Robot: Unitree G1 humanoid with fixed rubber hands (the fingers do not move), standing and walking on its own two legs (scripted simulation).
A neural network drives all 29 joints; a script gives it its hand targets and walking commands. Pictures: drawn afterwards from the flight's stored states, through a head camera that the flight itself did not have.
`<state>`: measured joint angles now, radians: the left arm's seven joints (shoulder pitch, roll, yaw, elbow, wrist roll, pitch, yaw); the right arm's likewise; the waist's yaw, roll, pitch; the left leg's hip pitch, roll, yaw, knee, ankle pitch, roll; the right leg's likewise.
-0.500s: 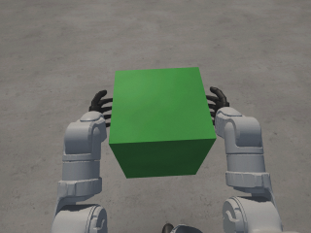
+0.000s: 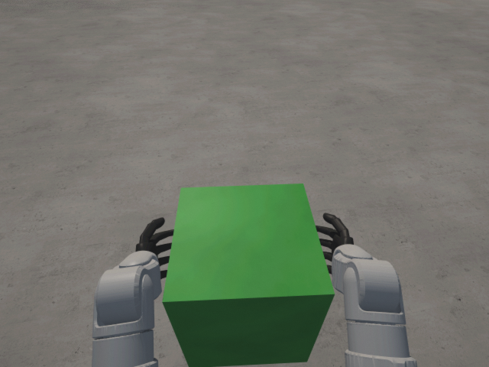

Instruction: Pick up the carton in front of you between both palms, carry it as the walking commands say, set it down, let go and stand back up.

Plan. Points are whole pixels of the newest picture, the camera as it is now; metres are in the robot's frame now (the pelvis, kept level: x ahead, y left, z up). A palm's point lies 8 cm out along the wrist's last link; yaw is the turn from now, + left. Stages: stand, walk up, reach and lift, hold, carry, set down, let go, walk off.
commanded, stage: carry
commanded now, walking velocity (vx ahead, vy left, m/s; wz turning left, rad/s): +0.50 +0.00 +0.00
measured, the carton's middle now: (245, 277) +0.27 +0.00 +0.00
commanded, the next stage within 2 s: none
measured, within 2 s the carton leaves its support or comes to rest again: neither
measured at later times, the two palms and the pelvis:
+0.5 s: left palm (188, 144) +0.54 +0.12 +0.09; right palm (322, 141) +0.56 -0.18 +0.08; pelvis +0.29 -0.04 +0.00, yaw +3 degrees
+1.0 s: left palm (182, 87) +0.85 +0.17 +0.06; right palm (283, 87) +0.85 -0.13 +0.07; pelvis +0.59 +0.02 +0.00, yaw -1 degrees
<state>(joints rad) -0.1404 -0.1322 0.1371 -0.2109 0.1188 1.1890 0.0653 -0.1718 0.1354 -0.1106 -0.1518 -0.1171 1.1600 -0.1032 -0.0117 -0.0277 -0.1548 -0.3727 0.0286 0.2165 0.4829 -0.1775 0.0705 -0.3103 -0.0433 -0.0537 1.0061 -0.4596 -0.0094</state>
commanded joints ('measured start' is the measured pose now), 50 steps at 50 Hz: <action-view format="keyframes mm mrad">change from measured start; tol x16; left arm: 1 -552 -967 -762 -117 -416 -17 -249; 20 -420 -771 -703 -139 -379 39 -219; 50 -489 -973 -785 -188 -416 -12 -239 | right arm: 1 -499 998 712 -143 431 1 286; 19 -415 777 700 -215 404 70 263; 50 -448 990 724 -223 436 8 285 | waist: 1 2 77 -201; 17 0 174 -49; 21 50 -320 -251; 25 23 -25 -214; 41 29 -127 -53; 43 0 -38 -153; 45 -15 383 -262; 50 0 100 -236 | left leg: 1 407 336 -464 -287 -15 88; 16 400 222 -114 -252 234 24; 19 208 148 -8 143 326 -45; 21 -278 -46 -84 650 -286 -114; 23 -338 55 -214 800 -287 -59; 39 -175 49 -30 17 139 -68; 42 72 -10 53 -69 71 -49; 43 289 3 25 -51 25 -41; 45 668 411 -686 -237 -82 141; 50 439 321 -357 -261 135 58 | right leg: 1 -353 -87 59 100 93 -12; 14 -244 -34 -128 -471 393 17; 18 51 37 -223 -578 310 -15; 19 266 -14 -148 -567 269 -27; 21 576 -384 564 -780 213 -221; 23 502 -362 408 -740 391 -205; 31 315 -250 40 -881 288 -123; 42 326 -171 -154 -576 650 -42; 46 -387 8 -6 239 -35 31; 50 -309 -98 44 116 151 -7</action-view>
